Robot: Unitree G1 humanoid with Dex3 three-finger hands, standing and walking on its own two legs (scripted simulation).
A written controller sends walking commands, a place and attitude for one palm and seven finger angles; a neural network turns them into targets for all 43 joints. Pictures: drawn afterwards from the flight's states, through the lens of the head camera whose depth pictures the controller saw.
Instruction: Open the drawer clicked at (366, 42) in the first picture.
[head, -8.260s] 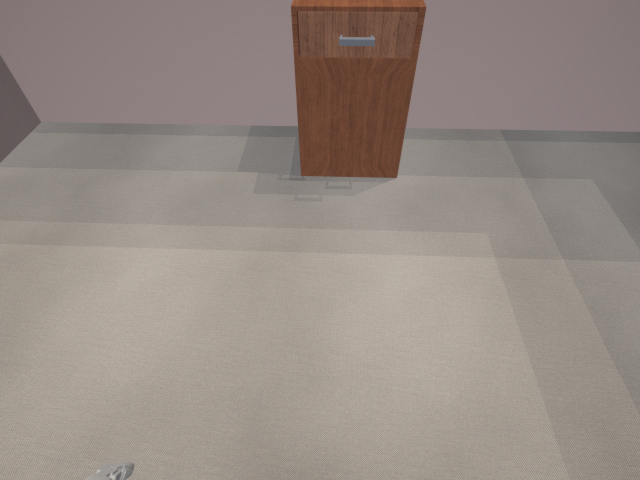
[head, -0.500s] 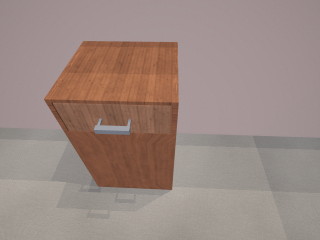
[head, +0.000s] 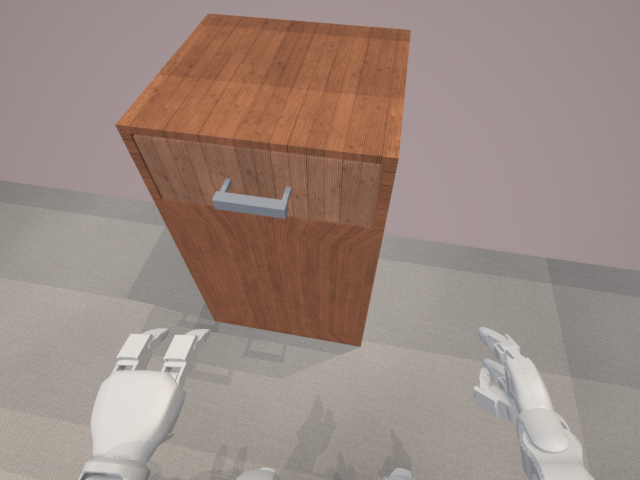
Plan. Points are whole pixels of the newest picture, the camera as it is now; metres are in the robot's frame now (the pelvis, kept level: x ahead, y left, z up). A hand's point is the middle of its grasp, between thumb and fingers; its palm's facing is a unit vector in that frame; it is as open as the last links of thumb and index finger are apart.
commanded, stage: raise the hand with hooked fingers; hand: left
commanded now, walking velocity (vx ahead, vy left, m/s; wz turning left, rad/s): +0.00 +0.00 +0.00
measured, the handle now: (253, 196) +0.56 +0.22 -0.04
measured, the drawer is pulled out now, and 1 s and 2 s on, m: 0.00 0.00 0.00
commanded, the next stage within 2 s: move the hooked fingers above the handle in 1.38 s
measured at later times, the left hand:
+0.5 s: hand (149, 317) +0.26 +0.25 +0.06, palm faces +0.05 -0.09 -0.99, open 12.1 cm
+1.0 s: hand (136, 246) +0.31 +0.26 +0.12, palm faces +0.04 -0.05 -1.00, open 13.8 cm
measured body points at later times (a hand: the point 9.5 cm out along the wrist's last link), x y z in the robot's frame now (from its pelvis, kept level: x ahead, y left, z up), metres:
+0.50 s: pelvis +0.01 +0.02 +0.03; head +0.05 -0.01 +0.48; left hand +0.25 +0.25 +0.11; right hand +0.18 -0.23 -0.09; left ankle -0.02 +0.13 -0.69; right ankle +0.05 -0.10 -0.69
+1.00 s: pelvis +0.01 +0.02 +0.05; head +0.04 -0.01 +0.50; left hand +0.30 +0.26 +0.18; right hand +0.23 -0.18 -0.06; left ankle -0.02 +0.13 -0.69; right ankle +0.05 -0.10 -0.69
